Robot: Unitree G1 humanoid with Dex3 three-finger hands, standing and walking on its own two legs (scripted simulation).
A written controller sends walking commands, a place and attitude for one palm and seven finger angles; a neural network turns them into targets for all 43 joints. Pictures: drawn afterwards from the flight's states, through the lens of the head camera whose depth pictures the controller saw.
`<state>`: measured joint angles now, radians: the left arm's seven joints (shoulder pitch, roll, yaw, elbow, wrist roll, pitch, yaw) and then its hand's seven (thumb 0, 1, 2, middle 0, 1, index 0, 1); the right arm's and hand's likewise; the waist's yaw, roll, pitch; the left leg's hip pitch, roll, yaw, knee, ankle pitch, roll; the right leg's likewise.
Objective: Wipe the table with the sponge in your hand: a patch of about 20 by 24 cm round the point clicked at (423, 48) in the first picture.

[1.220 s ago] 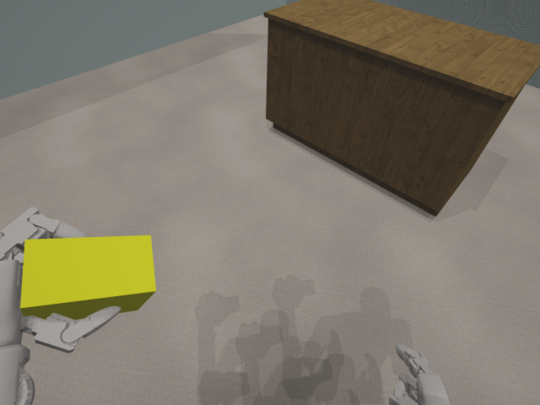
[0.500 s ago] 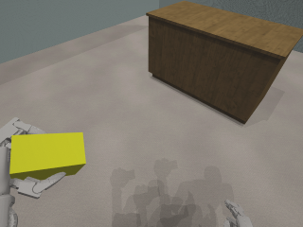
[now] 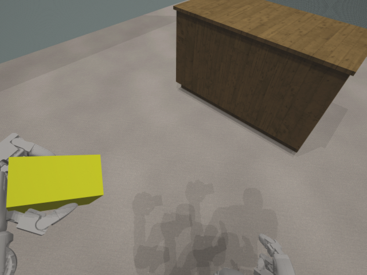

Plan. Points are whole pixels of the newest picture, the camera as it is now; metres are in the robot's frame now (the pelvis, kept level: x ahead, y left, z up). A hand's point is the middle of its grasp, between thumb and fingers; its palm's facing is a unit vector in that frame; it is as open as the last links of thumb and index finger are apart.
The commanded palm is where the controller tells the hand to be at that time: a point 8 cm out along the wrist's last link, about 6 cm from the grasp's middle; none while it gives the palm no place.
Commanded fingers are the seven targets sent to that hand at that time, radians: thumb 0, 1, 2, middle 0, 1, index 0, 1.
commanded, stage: walk to a spot facing it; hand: left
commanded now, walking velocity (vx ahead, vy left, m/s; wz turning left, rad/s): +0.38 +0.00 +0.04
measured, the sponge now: (69, 183) +0.23 +0.21 +0.15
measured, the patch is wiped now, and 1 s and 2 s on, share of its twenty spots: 0.00 0.00 0.00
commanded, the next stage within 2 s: none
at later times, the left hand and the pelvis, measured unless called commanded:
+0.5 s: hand (99, 121) +0.35 +0.19 +0.18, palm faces +0.44 -0.77 -0.47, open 10.4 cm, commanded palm +0.30 +0.23 +0.17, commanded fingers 0.00 0.10 1.30 -1.20 -1.60 -1.20 -1.60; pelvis +0.15 -0.06 +0.00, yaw +3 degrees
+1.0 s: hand (129, 80) +0.50 +0.17 +0.17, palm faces +0.51 -0.71 -0.49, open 10.4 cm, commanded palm +0.43 +0.20 +0.17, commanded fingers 0.00 0.10 1.30 -1.20 -1.60 -1.20 -1.60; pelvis +0.31 -0.10 -0.02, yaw +7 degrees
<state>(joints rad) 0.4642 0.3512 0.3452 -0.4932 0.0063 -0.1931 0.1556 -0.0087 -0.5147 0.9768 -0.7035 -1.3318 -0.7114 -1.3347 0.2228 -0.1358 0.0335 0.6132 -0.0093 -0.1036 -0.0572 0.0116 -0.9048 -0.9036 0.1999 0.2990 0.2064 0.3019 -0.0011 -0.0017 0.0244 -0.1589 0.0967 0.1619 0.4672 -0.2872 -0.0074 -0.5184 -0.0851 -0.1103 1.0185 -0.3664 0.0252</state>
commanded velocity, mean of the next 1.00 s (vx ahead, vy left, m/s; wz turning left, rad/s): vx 0.38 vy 0.00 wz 0.15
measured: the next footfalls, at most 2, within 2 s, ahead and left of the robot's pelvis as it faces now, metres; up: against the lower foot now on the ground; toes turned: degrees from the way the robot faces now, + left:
right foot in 0.16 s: +0.18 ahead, -0.14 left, +0.00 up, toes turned -11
left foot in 0.60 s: +0.29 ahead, +0.09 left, +0.00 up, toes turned +15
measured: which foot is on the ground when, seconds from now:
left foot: down 0.00-0.16, up 0.18-0.58, down 0.60-0.94, up 0.96-1.00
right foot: up 0.00-0.14, down 0.16-0.60, up 0.62-0.92, down 0.94-1.00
